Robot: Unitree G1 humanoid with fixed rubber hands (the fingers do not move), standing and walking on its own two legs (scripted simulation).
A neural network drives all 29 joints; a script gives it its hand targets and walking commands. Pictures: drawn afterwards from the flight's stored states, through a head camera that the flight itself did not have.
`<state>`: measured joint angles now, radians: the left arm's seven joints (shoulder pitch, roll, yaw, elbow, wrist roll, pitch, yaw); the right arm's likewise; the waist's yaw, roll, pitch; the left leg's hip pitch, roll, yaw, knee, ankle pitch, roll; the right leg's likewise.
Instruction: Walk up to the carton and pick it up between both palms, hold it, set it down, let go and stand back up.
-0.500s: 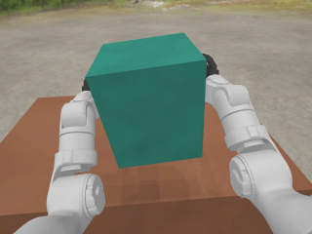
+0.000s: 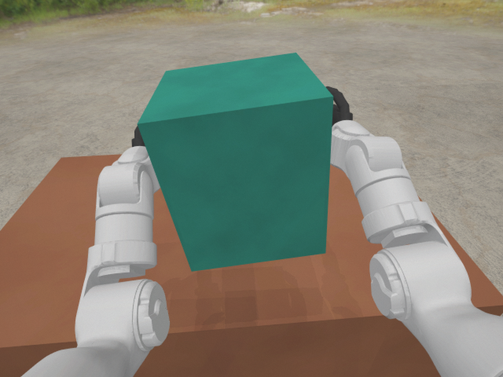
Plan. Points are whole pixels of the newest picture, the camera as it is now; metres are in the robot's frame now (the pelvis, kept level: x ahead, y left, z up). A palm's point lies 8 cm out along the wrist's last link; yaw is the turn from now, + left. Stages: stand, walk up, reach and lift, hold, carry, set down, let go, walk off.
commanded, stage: hold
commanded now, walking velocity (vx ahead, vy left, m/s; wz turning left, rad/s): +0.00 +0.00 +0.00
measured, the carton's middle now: (244, 160) +0.36 +0.01 +0.23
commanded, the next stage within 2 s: none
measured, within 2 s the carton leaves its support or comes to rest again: neither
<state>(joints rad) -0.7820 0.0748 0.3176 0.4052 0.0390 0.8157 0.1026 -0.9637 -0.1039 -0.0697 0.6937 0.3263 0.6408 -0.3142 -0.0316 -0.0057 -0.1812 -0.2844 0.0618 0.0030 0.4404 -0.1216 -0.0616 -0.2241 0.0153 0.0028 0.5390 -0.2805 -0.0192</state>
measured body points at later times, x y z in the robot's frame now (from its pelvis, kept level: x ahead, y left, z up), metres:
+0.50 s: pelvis +0.00 +0.00 +0.00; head -0.08 +0.00 +0.44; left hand +0.38 +0.17 +0.23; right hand +0.39 -0.13 +0.26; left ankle +0.07 +0.16 -0.73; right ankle +0.01 -0.10 -0.73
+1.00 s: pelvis +0.00 +0.00 +0.00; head -0.08 +0.00 +0.44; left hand +0.38 +0.17 +0.24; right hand +0.39 -0.13 +0.26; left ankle +0.07 +0.16 -0.73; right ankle +0.01 -0.10 -0.73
